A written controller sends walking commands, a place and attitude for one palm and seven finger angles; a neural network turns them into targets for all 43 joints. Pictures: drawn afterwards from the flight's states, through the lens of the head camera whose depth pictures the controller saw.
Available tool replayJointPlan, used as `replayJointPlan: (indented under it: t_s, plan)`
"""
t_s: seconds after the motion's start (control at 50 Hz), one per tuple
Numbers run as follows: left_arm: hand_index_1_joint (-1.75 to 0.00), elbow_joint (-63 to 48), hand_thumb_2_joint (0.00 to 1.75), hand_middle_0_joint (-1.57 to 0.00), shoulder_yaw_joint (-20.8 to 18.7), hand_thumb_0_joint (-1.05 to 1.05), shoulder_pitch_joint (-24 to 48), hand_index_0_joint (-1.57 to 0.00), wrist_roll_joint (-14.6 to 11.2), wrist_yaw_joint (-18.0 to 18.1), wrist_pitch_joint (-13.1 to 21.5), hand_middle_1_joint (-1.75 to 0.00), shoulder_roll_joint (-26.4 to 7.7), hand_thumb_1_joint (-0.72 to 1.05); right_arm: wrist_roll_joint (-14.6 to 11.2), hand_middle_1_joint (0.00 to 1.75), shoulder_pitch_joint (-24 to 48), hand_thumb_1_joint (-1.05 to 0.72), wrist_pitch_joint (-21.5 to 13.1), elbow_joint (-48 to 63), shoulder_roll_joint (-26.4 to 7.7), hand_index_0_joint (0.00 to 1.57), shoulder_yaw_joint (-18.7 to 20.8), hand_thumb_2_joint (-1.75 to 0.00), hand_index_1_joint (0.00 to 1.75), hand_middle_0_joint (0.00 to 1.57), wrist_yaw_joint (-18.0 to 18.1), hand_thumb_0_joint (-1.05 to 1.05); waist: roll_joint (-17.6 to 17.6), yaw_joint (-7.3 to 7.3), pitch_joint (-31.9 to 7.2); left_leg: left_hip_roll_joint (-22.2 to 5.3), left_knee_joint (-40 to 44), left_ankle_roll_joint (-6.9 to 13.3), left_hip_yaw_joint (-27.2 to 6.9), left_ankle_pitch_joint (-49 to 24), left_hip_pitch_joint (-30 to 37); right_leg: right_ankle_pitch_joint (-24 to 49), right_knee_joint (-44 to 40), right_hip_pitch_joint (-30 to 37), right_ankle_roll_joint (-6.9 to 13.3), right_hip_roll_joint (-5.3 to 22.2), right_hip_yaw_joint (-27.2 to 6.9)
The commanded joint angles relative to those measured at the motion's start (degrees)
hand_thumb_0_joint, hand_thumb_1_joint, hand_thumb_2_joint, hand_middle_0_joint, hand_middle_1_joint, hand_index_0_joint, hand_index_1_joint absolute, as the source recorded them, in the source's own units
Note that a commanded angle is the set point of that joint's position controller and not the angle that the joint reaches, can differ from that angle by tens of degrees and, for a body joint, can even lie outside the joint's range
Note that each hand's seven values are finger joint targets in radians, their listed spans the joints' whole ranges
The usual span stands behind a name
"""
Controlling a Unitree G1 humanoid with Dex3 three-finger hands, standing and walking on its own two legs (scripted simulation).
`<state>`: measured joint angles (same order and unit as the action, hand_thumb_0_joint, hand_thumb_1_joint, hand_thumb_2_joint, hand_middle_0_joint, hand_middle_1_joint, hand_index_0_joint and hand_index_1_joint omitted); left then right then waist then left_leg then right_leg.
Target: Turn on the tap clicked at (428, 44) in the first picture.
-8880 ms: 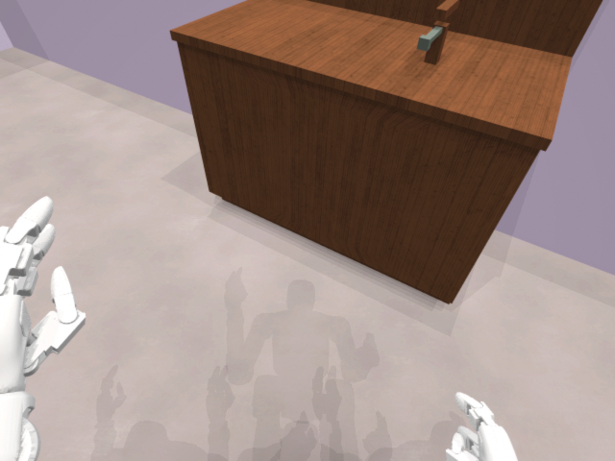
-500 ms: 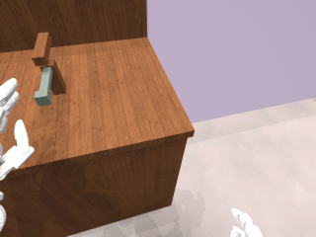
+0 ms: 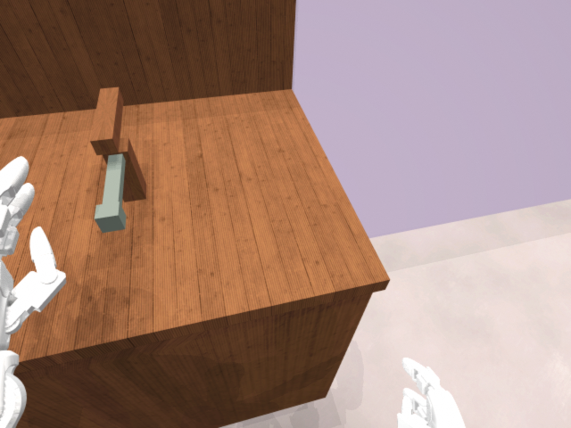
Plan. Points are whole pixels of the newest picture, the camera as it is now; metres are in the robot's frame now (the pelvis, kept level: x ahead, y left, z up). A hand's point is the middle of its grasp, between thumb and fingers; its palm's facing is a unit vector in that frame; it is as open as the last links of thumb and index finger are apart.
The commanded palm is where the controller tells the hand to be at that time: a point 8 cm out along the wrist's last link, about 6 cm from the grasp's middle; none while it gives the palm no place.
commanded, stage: come to a stop and stand still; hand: left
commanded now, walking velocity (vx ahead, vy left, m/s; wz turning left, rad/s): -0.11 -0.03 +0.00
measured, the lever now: (110, 217) +0.33 +0.26 +0.13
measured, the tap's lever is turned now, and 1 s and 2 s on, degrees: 0 0 0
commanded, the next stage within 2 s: look again from close up in 1.00 s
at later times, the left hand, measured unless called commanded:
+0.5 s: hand (22, 249) +0.24 +0.29 +0.19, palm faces +0.44 -0.77 -0.46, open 7.4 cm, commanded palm +0.17 +0.29 +0.18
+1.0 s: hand out of the picture +0.20 +0.30 +0.18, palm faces +0.43 -0.85 -0.31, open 7.4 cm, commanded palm +0.15 +0.33 +0.18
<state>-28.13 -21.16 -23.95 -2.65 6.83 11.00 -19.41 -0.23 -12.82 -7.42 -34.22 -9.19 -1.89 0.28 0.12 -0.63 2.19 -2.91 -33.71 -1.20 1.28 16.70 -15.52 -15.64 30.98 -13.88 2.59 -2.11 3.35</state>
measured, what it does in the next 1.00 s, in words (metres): shifts its weight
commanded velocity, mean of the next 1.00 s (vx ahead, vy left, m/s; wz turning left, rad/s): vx -0.02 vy -0.01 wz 0.00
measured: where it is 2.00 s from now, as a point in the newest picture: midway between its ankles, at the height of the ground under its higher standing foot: outside the picture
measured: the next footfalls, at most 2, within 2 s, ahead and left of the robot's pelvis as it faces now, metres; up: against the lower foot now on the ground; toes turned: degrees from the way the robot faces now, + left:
none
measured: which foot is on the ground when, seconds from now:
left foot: down 0.00-1.00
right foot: down 0.00-1.00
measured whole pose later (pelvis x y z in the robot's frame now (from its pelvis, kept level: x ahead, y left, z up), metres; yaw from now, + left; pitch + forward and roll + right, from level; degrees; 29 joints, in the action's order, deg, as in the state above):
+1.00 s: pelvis -0.02 +0.05 +0.01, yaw +0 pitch -2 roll -1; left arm -24.1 -20.1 -21.2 -1.6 6.5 14.0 -18.8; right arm -0.3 -13.1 -10.0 -34.9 -10.7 -1.2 1.1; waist -1.6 -2.6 2.6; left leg 0.8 -27.1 3.2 3.8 12.3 -13.1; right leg -10.6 24.1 -11.6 -1.7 1.5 1.2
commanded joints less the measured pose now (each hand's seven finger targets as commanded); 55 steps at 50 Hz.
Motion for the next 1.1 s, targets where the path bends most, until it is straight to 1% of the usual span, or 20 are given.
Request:
replayJointPlan:
  t_s: [0.0,0.04,0.14,0.3,0.4,0.42,0.44,0.46,0.48,0.5,0.52,0.58,0.62,0.68,0.7,0.76,0.82,0.92,1.0,1.08]
  plan:
    - [-0.30,-11.4,0.90,-0.20,-7.2,0.00,3.2,-0.20,-0.6,1.6,1.9,-0.30,-11.8,0.90,-0.1,0.30,6.4,-0.90,-2.4,8.6,-7.6,0.20,3.3,-0.90,0.30,0.20,1.6,0.00,-0.7,0.29,-8.2,-0.2,5.4,0.8,-0.8,-12.4,5.4,17.9,-8.6,2.3,0.5,7.5,-9.2]
    - [-0.30,-12.2,0.90,-0.20,-6.8,0.00,3.4,-0.20,-0.8,1.7,1.8,-0.30,-11.2,0.90,-0.3,0.30,6.4,-0.90,-1.9,9.2,-7.8,0.20,3.5,-0.90,0.30,0.20,2.1,0.00,2.1,-0.01,-10.1,-2.7,8.7,1.3,-2.4,-19.7,6.1,19.3,-5.8,5.9,-1.7,4.6,-5.2]
    - [-0.30,-14.5,0.90,-0.20,-5.8,0.00,2.7,-0.20,-0.9,1.8,1.4,-0.30,-10.7,0.90,-0.8,0.30,6.7,-0.90,-1.5,10.2,-8.2,0.20,4.0,-0.90,0.30,0.20,2.5,0.00,5.1,-0.32,-11.4,-4.1,9.5,1.5,-2.5,-27.0,6.7,22.2,-4.8,8.9,-2.5,3.6,-3.6]
    - [-0.30,-12.9,0.90,-0.20,-6.3,0.00,-1.8,-0.20,-1.2,2.3,0.5,-0.30,-10.4,0.90,-0.9,0.30,7.0,-0.90,-0.2,10.5,-8.4,0.20,4.2,-0.90,0.30,0.20,2.7,0.00,3.0,-0.03,-10.8,-2.5,10.5,1.3,-1.3,-17.3,4.5,20.5,-8.2,9.9,-1.8,4.6,-4.9]
    - [-0.30,-12.6,0.90,-0.20,-5.7,0.00,0.8,-0.20,-1.1,2.5,0.2,-0.30,-10.5,0.90,-0.8,0.30,7.5,-0.90,0.2,10.5,-8.7,0.20,4.2,-0.90,0.30,0.20,3.2,0.00,2.5,0.13,-8.1,-1.3,11.6,1.5,-1.1,-11.2,3.9,17.1,-10.8,8.4,-1.6,5.0,-6.0]
    - [-0.30,-23.0,0.90,-0.20,-36.7,0.00,59.3,-0.20,8.5,1.1,6.6,-0.30,-55.2,0.90,2.3,0.30,-1.7,-0.90,-3.1,8.6,-10.6,0.20,5.3,-0.90,0.30,0.20,3.0,0.00,-6.1,-1.68,3.0,-2.1,2.9,2.5,1.6,-14.9,-3.2,20.2,-16.5,-3.5,-6.2,6.8,-9.0]
    - [-0.30,11.7,0.90,-0.20,-15.2,0.00,25.8,-0.20,2.9,-1.6,3.9,-0.30,-21.0,0.90,0.6,0.30,3.5,-0.90,-2.9,5.3,-5.0,0.20,3.3,-0.90,0.30,0.20,2.8,0.00,-5.5,-1.21,-9.3,2.9,6.8,2.8,0.0,-16.3,4.3,23.8,-11.5,2.6,0.7,9.1,-10.4]
    - [-0.30,10.4,0.90,-0.20,-8.2,0.00,13.5,-0.20,1.4,-2.5,3.9,-0.30,-12.6,0.90,-0.2,0.30,2.2,-0.90,-4.0,9.9,-9.7,0.20,5.9,-0.90,0.30,0.20,2.4,0.00,1.1,-3.14,-7.9,0.5,6.1,1.7,1.5,-17.4,7.3,31.7,-11.3,3.2,-1.6,8.5,-15.4]
    - [-0.30,1.7,0.90,-0.20,-3.7,0.00,10.8,-0.20,0.2,-2.7,5.1,-0.30,-9.8,0.90,-0.4,0.30,1.5,-0.90,-4.1,9.7,-10.1,0.20,5.8,-0.90,0.30,0.20,1.5,0.00,4.8,-1.97,-11.7,-0.1,8.2,2.3,0.6,-18.9,7.2,30.0,-8.1,8.5,-2.4,8.4,-11.4]
    - [-0.30,-0.9,0.90,-0.20,2.4,0.00,6.4,-0.20,-1.2,-2.5,5.2,-0.30,-3.1,0.90,-1.5,0.30,4.7,-0.90,-4.3,9.5,-8.6,0.20,5.1,-0.90,0.30,0.20,0.3,0.00,9.5,-1.53,-13.9,-1.5,9.6,2.6,-0.1,-21.9,10.0,23.5,-5.3,8.8,-1.9,7.3,-8.2]
    - [-0.30,-6.3,0.90,-0.20,0.4,0.00,5.6,-0.20,-0.6,-1.7,5.0,-0.30,-7.0,0.90,-0.9,0.30,4.6,-0.90,-4.4,10.6,-10.0,0.20,5.6,-0.90,0.30,0.20,-0.3,0.00,8.3,-2.10,-13.4,-2.8,9.8,2.9,-1.1,-22.0,9.6,19.3,-5.3,7.3,-2.5,6.2,-8.0]
    - [-0.30,-9.1,0.90,-0.20,-3.3,0.00,1.1,-0.20,-0.4,-0.4,4.7,-0.30,-10.8,0.90,-0.6,0.30,5.2,-0.90,-4.4,11.0,-9.9,0.20,5.2,-0.90,0.30,0.20,-0.4,0.00,-2.7,-2.08,-10.6,-2.2,10.2,2.7,-2.6,-11.7,3.1,11.5,-8.2,7.8,-2.1,6.0,-7.8]
    - [-0.30,-8.9,0.90,-0.20,-7.0,0.00,0.7,-0.20,-0.8,0.3,4.7,-0.30,-13.2,0.90,-0.6,0.30,6.5,-0.90,-3.8,11.1,-9.7,0.20,4.8,-0.90,0.30,0.20,0.5,0.00,-4.2,-1.49,-8.7,-1.6,11.6,2.6,-3.0,-5.3,1.9,5.7,-9.6,5.6,-1.9,5.9,-6.8]
    - [-0.30,-9.4,0.90,-0.20,-9.2,0.00,4.5,-0.20,-1.0,0.3,5.8,-0.30,-14.4,0.90,-0.4,0.30,6.7,-0.90,-4.0,11.2,-9.5,0.20,4.3,-0.90,0.30,0.20,1.9,0.00,-0.3,-0.91,-4.6,-1.1,13.5,2.9,-4.0,0.7,0.6,-1.0,-11.8,2.3,-1.5,5.5,-7.9]
    - [-0.30,-10.8,0.90,-0.20,-10.3,0.00,6.4,-0.20,-0.9,0.6,6.0,-0.30,-16.0,0.90,-0.5,0.30,7.6,-0.90,-4.0,10.8,-9.4,0.20,4.1,-0.90,0.30,0.20,2.2,0.00,2.9,-0.79,-3.9,-1.6,14.6,3.0,-4.3,1.9,0.5,-1.3,-11.1,2.1,-1.6,5.1,-6.8]
    - [-0.30,-9.6,0.90,-0.20,-7.1,0.00,8.6,-0.20,-0.3,0.1,6.7,-0.30,-12.6,0.90,-0.5,0.30,6.2,-0.90,-5.0,10.5,-9.2,0.20,3.9,-0.90,0.30,0.20,2.4,0.00,6.7,-0.91,-4.1,-2.6,17.3,3.7,-5.3,6.8,-2.1,-0.6,-8.6,5.4,-1.7,4.3,-5.7]
    - [-0.30,-8.4,0.90,-0.20,-4.3,0.00,9.0,-0.20,0.4,-0.1,6.6,-0.30,-10.0,0.90,-0.4,0.30,5.8,-0.90,-5.8,9.6,-9.5,0.20,3.8,-0.90,0.30,0.20,2.1,0.00,4.8,-0.90,-4.3,-3.1,18.4,3.7,-5.7,8.4,-3.0,0.3,-7.9,6.7,-2.1,3.9,-4.6]
    - [-0.30,-6.3,0.90,-0.20,-1.9,0.00,7.7,-0.20,1.2,-0.1,5.7,-0.30,-7.8,0.90,-0.2,0.30,5.3,-0.90,-5.9,8.6,-9.6,0.20,3.8,-0.90,0.30,0.20,1.3,0.00,2.5,-0.78,-4.2,-2.2,17.1,2.8,-4.7,4.1,-1.3,2.5,-9.9,6.1,-2.2,3.7,-4.7]
    - [-0.30,-7.2,0.90,-0.20,-4.8,0.00,7.9,-0.20,1.2,0.2,5.4,-0.30,-10.6,0.90,-0.3,0.30,6.3,-0.90,-5.3,8.7,-9.2,0.20,3.6,-0.90,0.30,0.20,1.3,0.00,2.4,-0.94,-3.9,-1.1,15.9,2.1,-3.7,0.4,0.0,4.6,-11.4,5.9,-2.1,3.7,-5.1]
    - [-0.30,-9.9,0.90,-0.20,-4.8,0.00,7.8,-0.20,0.8,0.0,5.6,-0.30,-10.5,0.90,-0.1,0.30,6.0,-0.90,-4.8,9.7,-9.0,0.20,3.8,-0.90,0.30,0.20,1.3,0.00,3.6,-0.93,-5.8,-1.1,15.2,2.2,-3.8,-3.1,1.1,8.3,-10.6,8.1,-2.0,4.1,-5.0]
